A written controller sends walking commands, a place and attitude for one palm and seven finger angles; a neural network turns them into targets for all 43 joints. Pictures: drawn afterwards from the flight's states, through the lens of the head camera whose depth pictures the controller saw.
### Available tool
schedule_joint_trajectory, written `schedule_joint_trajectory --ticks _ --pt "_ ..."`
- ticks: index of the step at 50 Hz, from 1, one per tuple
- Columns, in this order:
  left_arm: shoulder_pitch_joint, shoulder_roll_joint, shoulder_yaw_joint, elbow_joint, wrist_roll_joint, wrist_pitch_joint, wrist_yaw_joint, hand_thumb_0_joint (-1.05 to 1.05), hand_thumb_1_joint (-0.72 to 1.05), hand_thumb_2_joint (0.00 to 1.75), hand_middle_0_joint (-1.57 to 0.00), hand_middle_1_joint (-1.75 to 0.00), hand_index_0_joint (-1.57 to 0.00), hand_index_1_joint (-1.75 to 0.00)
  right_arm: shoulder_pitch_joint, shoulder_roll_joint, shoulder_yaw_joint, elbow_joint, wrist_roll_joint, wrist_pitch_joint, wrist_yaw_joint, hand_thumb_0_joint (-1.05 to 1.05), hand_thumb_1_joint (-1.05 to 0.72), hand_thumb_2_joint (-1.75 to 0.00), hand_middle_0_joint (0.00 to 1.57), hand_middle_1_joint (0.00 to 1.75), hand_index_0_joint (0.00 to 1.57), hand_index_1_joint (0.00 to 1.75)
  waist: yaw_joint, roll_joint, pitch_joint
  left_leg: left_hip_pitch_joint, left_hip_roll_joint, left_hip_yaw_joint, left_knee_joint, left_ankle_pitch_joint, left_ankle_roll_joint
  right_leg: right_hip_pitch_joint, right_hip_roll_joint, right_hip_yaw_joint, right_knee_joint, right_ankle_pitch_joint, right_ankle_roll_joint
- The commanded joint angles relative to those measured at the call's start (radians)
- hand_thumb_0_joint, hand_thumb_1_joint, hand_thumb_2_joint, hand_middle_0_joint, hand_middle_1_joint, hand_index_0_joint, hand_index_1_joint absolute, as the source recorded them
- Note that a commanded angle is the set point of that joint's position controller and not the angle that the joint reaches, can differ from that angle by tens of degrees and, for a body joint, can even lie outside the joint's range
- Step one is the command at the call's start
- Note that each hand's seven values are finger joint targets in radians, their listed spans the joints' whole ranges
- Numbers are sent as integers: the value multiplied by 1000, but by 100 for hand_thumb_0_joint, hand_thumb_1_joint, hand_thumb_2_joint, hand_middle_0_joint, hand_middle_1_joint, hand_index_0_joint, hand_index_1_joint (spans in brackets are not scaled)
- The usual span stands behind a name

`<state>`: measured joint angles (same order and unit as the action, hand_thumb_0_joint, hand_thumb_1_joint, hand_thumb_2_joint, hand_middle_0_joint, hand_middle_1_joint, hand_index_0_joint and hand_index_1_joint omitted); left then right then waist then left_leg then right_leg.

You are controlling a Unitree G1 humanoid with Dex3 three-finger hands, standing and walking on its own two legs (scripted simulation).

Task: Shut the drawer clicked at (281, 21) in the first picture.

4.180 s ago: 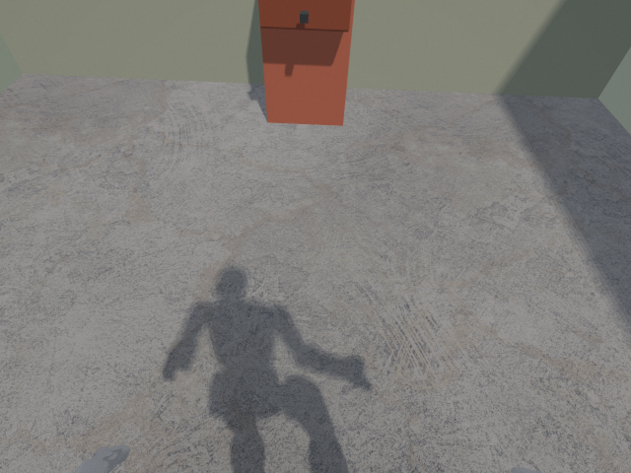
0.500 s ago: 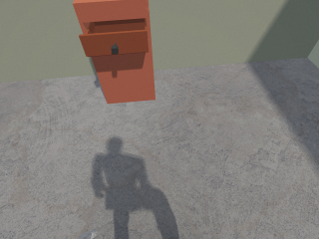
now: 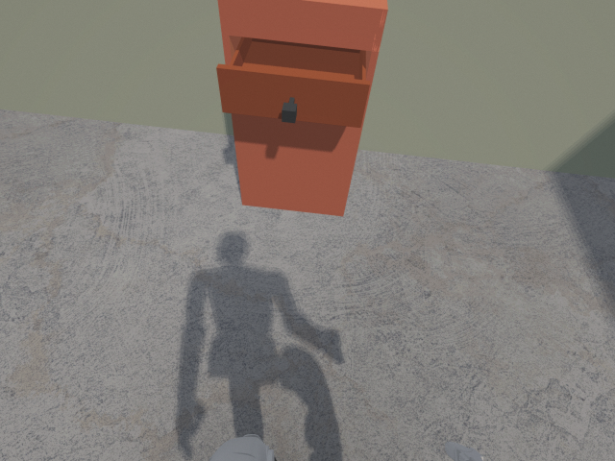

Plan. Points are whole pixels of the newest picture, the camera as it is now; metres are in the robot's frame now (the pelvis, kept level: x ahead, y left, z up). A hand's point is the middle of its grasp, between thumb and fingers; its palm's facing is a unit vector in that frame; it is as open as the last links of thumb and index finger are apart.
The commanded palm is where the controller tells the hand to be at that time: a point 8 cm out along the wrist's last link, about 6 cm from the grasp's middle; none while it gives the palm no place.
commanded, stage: walk to a spot facing it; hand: left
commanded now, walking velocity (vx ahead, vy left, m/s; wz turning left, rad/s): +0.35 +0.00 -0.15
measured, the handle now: (290, 108) +0.91 +0.14 -0.10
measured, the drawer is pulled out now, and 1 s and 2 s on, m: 0.16 0.16 0.16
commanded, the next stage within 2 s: take the last steps up to it in 0.22 s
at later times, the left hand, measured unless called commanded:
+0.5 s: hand (253, 330) +0.33 +0.13 -0.15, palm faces -0.16 -0.96 -0.22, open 7.4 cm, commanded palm none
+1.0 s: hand (232, 362) +0.27 +0.15 -0.17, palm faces +0.08 -0.99 -0.13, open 7.3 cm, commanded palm none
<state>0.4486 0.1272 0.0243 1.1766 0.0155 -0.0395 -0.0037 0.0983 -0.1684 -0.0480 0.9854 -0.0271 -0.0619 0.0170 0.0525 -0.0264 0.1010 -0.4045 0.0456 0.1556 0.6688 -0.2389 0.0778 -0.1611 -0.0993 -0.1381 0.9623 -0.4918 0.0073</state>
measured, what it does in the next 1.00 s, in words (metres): walks ahead: right foot, then left foot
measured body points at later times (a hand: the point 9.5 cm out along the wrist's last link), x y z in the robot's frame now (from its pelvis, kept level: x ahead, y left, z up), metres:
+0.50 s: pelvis +0.19 -0.04 +0.00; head +0.21 -0.06 +0.45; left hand +0.33 +0.18 -0.13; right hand +0.07 -0.23 -0.16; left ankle +0.08 +0.08 -0.71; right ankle +0.27 -0.14 -0.72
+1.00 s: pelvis +0.32 -0.01 +0.01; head +0.33 +0.01 +0.46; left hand +0.27 +0.20 -0.15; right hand +0.39 -0.25 -0.12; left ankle +0.37 +0.09 -0.72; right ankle +0.27 -0.14 -0.72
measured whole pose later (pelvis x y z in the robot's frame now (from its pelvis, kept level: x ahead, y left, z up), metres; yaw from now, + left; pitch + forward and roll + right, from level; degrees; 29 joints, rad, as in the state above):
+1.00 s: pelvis +0.32 -0.01 +0.01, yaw -2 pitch -1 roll -2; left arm 0.40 0.15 0.04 1.13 0.02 -0.04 0.00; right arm 0.20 -0.18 -0.05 1.03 -0.03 -0.03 0.02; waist 0.05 -0.01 0.01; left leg -0.31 0.08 0.11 0.54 -0.24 0.00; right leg -0.13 -0.08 -0.21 0.48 -0.32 0.02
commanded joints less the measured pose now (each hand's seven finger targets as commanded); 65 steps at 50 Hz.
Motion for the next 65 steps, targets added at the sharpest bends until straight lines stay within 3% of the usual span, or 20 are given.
schedule_joint_trajectory --ticks 1,6,15,19,21,22,23,24,25,26,28,32,44,48,49,50,51,54,57,65 --pt "-112 104 36 -122 0 -31 -3 0 90 90 -20 -30 -20 -30 232 -149 -32 31 9 -8 -35 0 -90 -90 20 30 20 30 -108 64 -107 349 337 -385 -418 135 101 -451 -57 123 358 131 -14" --pt "-40 42 42 -99 16 20 -2 0 90 90 -20 -30 -20 -30 220 -60 -11 50 11 -32 -42 0 -90 -90 20 30 20 30 -30 123 -63 220 228 -153 -478 265 56 -380 -48 119 223 270 9" --pt "-293 75 45 -210 11 43 -20 0 90 90 -20 -30 -20 -30 318 -109 -9 81 6 -28 -46 0 -90 -90 20 30 20 30 -67 113 37 365 261 -25 -464 429 59 -504 -32 71 -73 355 8" --pt "-342 67 34 -234 7 27 -14 0 90 90 -20 -30 -20 -30 357 -115 -10 109 -3 -15 -46 0 -90 -90 20 30 20 30 -90 113 31 387 278 -3 -374 568 58 -369 8 38 -271 288 -30" --pt "-270 84 35 -217 10 14 -10 0 90 90 -20 -30 -20 -30 362 -122 -10 120 1 -7 -44 0 -90 -90 20 30 20 30 -58 92 -19 380 265 1 -266 666 47 -220 59 -1 -343 274 -50" --pt "-170 100 41 -186 14 5 -7 0 90 90 -20 -30 -20 -30 343 -124 -8 120 6 -7 -42 0 -90 -90 20 30 20 30 -10 93 -70 351 239 24 -157 653 23 -82 78 -16 -403 332 -53" --pt "-52 151 54 -148 18 -9 -3 0 90 90 -20 -30 -20 -30 329 -109 -5 117 14 -9 -36 0 -90 -90 20 30 20 30 45 37 -142 247 191 48 23 523 -10 121 40 32 -455 408 -69" --pt "39 256 81 -128 22 -24 7 0 90 90 -20 -30 -20 -30 379 -50 3 100 24 -12 -28 0 -90 -90 20 30 20 30 61 -186 -269 11 72 90 321 53 -60 351 -226 367 -501 539 -161" --pt "87 316 86 -122 -3 -22 8 0 90 90 -20 -30 -20 -30 367 -56 4 76 25 -4 -31 0 -90 -90 20 30 20 30 52 -230 -321 -97 -14 -19 568 -372 -72 375 -366 579 -618 661 -257" --pt "14 290 82 -141 -8 -11 16 0 90 90 -20 -30 -20 -30 324 -69 -6 67 22 8 -36 0 -90 -90 20 30 20 30 37 -113 -229 -131 23 -121 649 -330 -53 269 -361 525 -660 543 -270" --pt "-114 213 63 -164 -7 -19 18 0 90 90 -20 -30 -20 -30 250 -41 -8 71 15 14 -27 0 -90 -90 20 30 20 30 -5 -39 -114 -148 83 -152 647 -166 -59 62 -290 409 -707 425 -199" --pt "-174 121 43 -171 3 -34 21 0 90 90 -20 -30 -20 -30 339 -4 -9 108 1 51 -19 0 -90 -90 20 30 20 30 -86 -53 -72 -71 96 -137 513 -16 -84 -115 -192 172 -783 338 -133" --pt "-64 184 55 -112 14 -31 13 0 90 90 -20 -30 -20 -30 92 -30 -11 -1 4 36 12 0 -90 -90 20 30 20 30 -11 -92 -15 -50 65 -64 7 -47 -87 1 -228 152 -804 158 -157" --pt "-78 166 54 -102 6 -14 11 0 90 90 -20 -30 -20 -30 228 -59 -13 39 2 15 3 0 -90 -90 20 30 20 30 -77 18 -54 288 19 -21 -213 -10 -78 -139 -141 52 -601 117 -96" --pt "-70 126 45 -113 2 -11 6 0 90 90 -20 -30 -20 -30 322 -128 -28 61 -2 8 -8 0 -90 -90 20 30 20 30 -117 191 -94 425 130 -193 -296 -85 -35 -252 -59 -15 -390 109 -51" --pt "-99 73 33 -145 -2 -12 -1 0 90 90 -20 -30 -20 -30 414 -218 -50 74 -7 10 -19 0 -90 -90 20 30 20 30 -148 381 -100 490 336 -487 -445 -158 59 -428 47 -86 -120 -49 -8" --pt "-165 98 35 -186 9 -12 1 0 90 90 -20 -30 -20 -30 447 -234 -49 75 0 20 -27 0 -90 -90 20 30 20 30 -157 277 -62 466 394 -555 -477 -169 118 -510 37 17 46 -86 -23" --pt "-162 92 40 -142 11 -9 -6 0 90 90 -20 -30 -20 -30 280 -110 -10 46 7 2 -41 0 -90 -90 20 30 20 30 -92 155 -14 320 289 -348 -484 4 85 -475 -34 101 163 111 -27" --pt "-90 63 38 -110 12 5 -6 0 90 90 -20 -30 -20 -30 261 -80 -2 47 12 -18 -48 0 -90 -90 20 30 20 30 -49 100 -64 325 231 -211 -472 303 69 -410 -27 97 145 223 1" --pt "-217 71 34 -154 7 28 0 0 90 90 -20 -30 -20 -30 337 -83 0 100 9 -15 -53 0 -90 -90 20 30 20 30 -64 118 -2 364 228 -162 -461 453 104 -429 -19 82 -58 255 12"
